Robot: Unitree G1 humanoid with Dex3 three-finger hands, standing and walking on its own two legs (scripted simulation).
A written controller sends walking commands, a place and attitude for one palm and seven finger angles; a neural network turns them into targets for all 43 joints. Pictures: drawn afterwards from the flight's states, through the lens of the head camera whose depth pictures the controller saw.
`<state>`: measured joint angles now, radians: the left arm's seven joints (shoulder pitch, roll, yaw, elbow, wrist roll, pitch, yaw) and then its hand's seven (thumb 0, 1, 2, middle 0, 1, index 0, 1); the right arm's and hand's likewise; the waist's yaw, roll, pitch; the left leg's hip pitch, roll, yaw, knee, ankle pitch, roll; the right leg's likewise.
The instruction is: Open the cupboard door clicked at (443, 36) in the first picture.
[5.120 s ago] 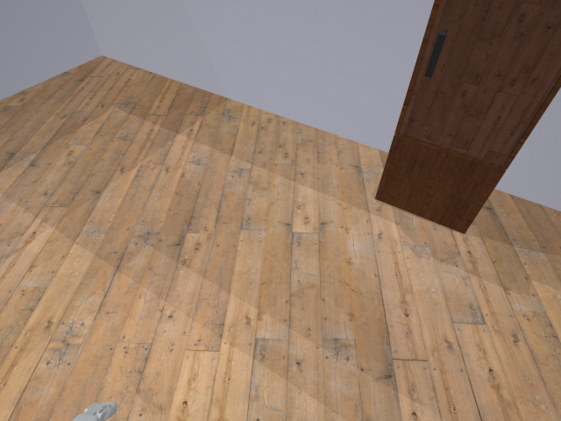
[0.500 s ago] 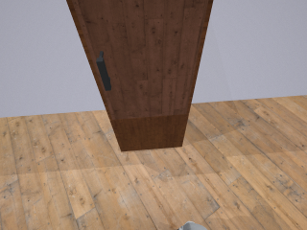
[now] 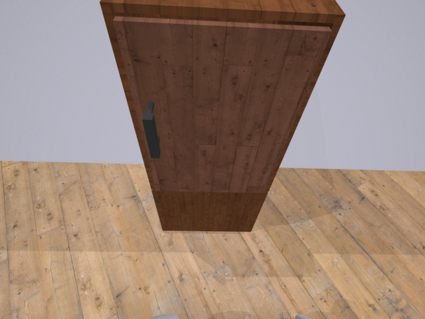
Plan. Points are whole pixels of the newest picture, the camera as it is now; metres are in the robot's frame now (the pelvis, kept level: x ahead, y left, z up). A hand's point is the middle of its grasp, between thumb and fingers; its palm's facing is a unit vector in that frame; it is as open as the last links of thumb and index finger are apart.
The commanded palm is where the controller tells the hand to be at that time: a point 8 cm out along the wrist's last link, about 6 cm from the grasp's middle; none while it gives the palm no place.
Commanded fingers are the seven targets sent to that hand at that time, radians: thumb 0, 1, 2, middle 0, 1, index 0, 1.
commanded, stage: come to a stop and stand still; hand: left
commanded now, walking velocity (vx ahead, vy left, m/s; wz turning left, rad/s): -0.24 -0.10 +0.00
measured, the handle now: (153, 130) +0.51 +0.20 +0.00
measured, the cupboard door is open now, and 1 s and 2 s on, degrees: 0 0 0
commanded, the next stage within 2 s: look again from close up in 1.28 s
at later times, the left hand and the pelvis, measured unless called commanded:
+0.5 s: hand out of the picture -0.03 +0.10 -0.14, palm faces +0.07 -0.96 -0.26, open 7.3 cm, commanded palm none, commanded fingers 0.00 0.90 0.90 -0.20 -0.30 -0.20 -0.30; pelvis -0.05 -0.08 +0.02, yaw +0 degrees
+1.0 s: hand out of the picture -0.07 +0.17 -0.18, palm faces +0.10 -0.98 -0.18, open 7.4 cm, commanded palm none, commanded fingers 0.00 0.90 0.90 -0.20 -0.30 -0.20 -0.30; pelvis -0.06 -0.01 +0.00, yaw +1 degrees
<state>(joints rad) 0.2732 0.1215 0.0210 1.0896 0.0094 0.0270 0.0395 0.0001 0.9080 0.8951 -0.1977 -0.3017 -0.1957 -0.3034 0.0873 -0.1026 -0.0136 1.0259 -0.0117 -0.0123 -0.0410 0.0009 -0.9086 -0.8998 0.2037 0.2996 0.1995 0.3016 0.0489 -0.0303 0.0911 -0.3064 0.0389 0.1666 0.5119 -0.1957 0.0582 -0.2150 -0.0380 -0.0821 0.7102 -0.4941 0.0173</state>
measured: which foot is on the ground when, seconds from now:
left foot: down 0.00-0.26, up 0.28-0.78, down 0.80-1.00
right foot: up 0.00-0.24, down 0.26-1.00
